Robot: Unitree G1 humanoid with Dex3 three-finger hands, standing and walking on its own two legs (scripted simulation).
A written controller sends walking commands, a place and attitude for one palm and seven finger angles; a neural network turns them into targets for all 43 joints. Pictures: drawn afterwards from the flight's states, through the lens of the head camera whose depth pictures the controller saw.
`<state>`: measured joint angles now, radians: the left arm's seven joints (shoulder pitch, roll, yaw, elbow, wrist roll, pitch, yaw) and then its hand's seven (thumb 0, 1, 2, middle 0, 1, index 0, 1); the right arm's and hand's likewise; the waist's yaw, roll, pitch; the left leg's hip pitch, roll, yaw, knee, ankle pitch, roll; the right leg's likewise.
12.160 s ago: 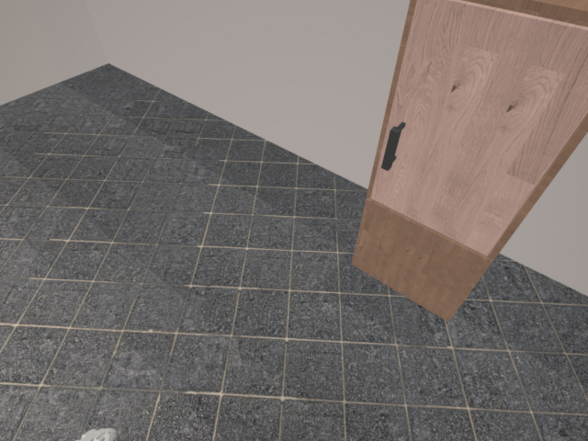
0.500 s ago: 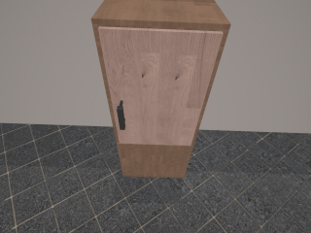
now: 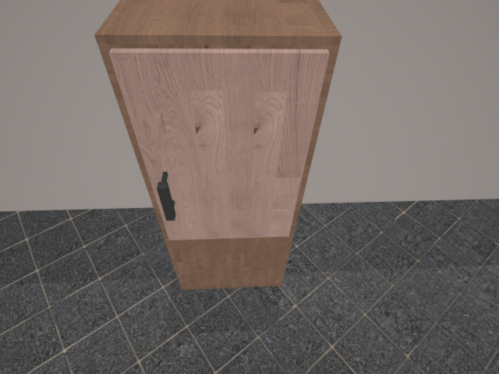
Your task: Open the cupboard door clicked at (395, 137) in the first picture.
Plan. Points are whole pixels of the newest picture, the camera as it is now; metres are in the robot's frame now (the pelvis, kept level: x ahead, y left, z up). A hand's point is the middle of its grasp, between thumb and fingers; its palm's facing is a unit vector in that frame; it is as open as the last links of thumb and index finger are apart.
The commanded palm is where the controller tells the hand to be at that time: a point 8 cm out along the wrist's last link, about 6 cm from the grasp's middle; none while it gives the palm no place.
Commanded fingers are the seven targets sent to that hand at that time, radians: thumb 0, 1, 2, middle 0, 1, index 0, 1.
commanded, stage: come to a stop and stand still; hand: left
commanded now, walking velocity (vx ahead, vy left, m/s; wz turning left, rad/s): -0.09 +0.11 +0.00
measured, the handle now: (167, 196) +0.54 +0.22 -0.11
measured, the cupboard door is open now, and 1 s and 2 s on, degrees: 0 0 0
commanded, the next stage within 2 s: look again from close up in 0.70 s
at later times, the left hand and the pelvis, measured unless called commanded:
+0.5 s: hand out of the picture +0.05 +0.19 -0.18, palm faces +0.03 -0.97 -0.24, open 7.3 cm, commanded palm none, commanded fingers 0.00 0.90 0.90 -0.20 -0.30 -0.20 -0.30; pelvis +0.00 +0.00 -0.01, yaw +1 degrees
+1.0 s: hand out of the picture +0.02 +0.16 -0.17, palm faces +0.04 -0.98 -0.19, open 7.3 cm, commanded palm none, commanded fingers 0.00 0.90 0.90 -0.20 -0.30 -0.20 -0.30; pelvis +0.02 -0.01 +0.00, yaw +1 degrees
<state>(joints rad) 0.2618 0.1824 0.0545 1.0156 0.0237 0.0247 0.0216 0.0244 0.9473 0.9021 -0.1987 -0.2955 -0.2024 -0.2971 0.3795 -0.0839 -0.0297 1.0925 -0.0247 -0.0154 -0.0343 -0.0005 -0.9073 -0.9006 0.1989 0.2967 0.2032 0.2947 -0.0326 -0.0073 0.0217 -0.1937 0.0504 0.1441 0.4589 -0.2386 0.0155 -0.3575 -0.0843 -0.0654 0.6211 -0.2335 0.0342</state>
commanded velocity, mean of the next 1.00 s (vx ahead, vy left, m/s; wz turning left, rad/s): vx -0.01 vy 0.03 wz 0.00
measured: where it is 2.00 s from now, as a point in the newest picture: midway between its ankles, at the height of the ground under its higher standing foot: outside the picture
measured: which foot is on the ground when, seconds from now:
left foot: down 0.00-1.00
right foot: up 0.00-0.02, down 0.04-1.00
